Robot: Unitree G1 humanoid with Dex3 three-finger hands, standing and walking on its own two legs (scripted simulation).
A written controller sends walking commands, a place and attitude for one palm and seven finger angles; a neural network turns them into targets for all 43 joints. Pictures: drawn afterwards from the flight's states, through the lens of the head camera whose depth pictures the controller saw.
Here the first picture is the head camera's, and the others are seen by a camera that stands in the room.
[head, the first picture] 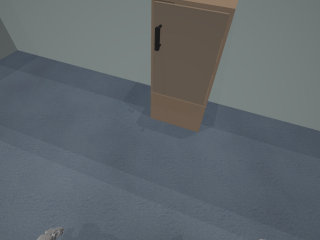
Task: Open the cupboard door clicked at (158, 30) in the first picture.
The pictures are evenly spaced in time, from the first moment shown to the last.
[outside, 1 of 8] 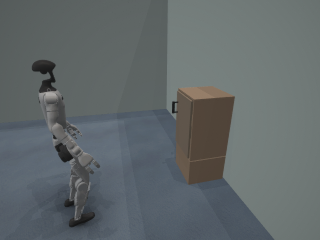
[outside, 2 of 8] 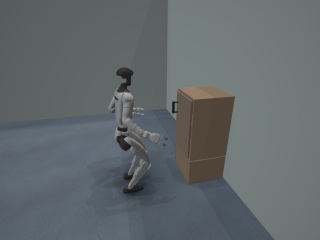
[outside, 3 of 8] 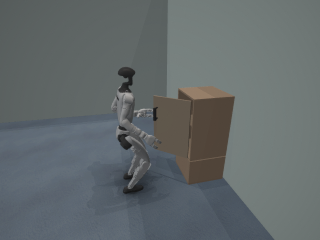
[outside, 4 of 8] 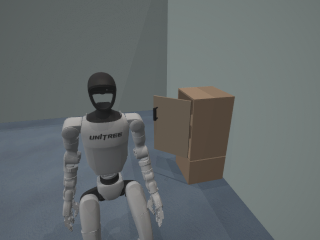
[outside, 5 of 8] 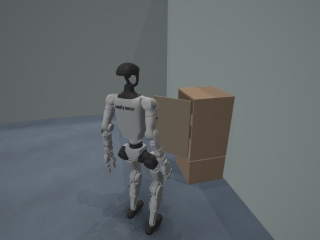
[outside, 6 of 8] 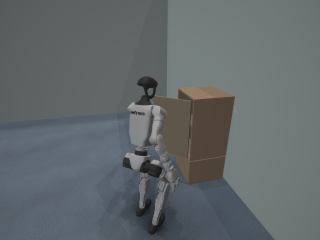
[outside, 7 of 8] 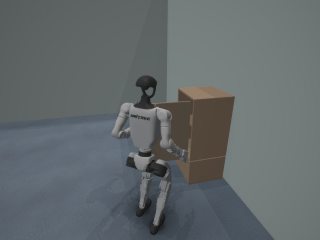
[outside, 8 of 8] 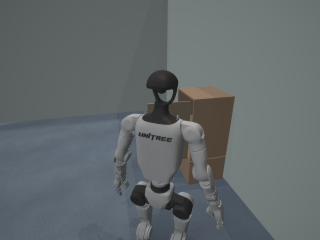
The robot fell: no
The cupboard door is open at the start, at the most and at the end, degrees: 0 88 87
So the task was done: yes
